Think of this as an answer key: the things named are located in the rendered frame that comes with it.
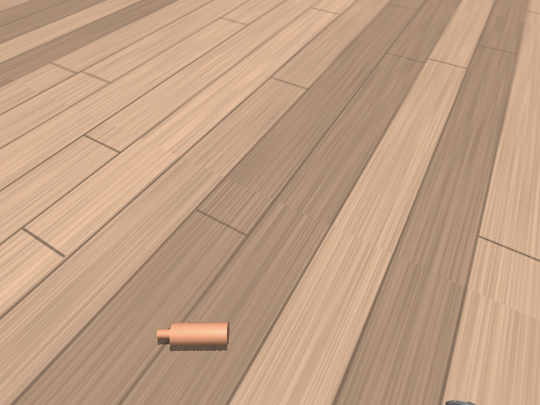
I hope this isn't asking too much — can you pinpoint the bottle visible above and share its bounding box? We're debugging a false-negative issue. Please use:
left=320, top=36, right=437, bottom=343
left=157, top=321, right=230, bottom=345

